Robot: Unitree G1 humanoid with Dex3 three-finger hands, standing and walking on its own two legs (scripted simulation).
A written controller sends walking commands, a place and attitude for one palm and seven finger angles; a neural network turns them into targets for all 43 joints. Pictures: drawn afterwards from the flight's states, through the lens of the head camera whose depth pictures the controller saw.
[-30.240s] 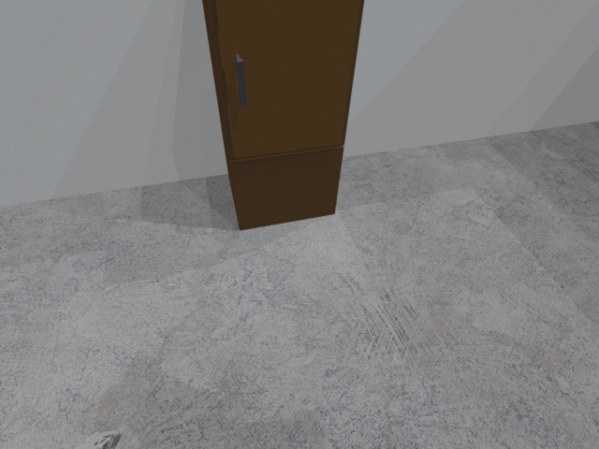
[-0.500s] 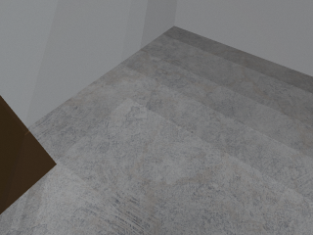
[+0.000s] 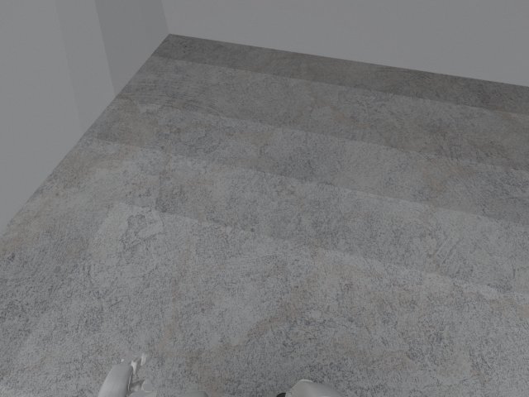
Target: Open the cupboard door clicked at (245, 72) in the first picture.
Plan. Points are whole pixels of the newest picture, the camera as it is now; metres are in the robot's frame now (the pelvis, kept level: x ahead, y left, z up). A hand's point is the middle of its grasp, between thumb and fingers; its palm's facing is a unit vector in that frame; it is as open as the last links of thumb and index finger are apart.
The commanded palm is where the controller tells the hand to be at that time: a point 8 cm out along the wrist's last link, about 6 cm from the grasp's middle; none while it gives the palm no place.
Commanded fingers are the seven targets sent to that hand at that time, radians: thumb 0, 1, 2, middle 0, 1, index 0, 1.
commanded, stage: walk to a spot facing it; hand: left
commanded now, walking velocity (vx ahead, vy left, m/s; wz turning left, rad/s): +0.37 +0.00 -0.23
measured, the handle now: out of the picture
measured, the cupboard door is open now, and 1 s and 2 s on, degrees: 41 41 41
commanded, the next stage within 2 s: turn to face it in 0.72 s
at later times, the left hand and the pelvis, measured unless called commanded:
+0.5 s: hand (162, 384) +0.16 +0.18 -0.17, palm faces +0.01 -0.99 -0.15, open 7.3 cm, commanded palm none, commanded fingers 0.00 0.90 0.90 -0.20 -0.30 -0.20 -0.30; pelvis +0.25 +0.02 +0.00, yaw -8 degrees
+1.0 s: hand (238, 169) +0.62 +0.07 -0.14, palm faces -0.27 -0.93 -0.24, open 7.3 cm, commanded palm none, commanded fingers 0.00 0.90 0.90 -0.20 -0.30 -0.20 -0.30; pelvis +0.44 -0.07 +0.01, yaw -15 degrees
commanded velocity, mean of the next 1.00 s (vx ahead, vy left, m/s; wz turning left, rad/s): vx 0.26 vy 0.00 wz -0.11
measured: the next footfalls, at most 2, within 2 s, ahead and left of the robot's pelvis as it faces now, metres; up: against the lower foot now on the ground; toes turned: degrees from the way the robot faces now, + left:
left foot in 0.46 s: +0.37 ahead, +0.11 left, +0.00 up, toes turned +0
right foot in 0.90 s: +0.51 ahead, -0.19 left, +0.00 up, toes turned -23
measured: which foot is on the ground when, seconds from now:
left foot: up 0.00-0.44, down 0.46-0.90, up 0.92-1.00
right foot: down 0.00-0.48, up 0.50-0.88, down 0.90-1.00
